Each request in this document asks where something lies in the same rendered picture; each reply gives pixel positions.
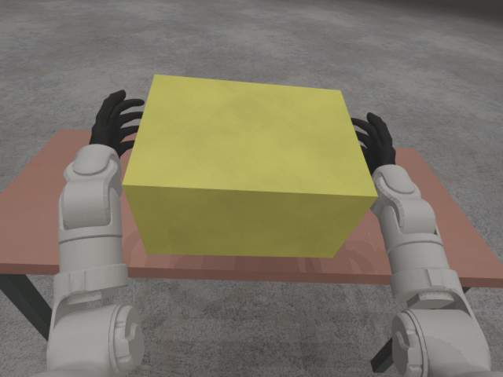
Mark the right robot forearm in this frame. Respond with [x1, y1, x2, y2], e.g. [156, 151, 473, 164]
[370, 164, 491, 370]

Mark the right robot hand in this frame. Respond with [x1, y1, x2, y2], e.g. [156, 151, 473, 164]
[351, 112, 396, 177]

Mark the table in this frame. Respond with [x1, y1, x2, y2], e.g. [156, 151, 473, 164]
[0, 129, 503, 373]

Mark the robot left upper arm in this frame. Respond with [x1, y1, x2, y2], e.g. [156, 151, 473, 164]
[28, 303, 145, 377]

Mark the left robot hand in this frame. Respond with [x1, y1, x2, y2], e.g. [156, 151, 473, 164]
[89, 90, 145, 159]

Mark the left robot forearm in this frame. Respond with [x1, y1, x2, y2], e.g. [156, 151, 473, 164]
[46, 144, 129, 371]

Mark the carton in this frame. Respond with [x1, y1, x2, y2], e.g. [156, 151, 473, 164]
[122, 75, 378, 258]

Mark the robot right upper arm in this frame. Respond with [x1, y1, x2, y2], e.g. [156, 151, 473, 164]
[391, 309, 503, 377]

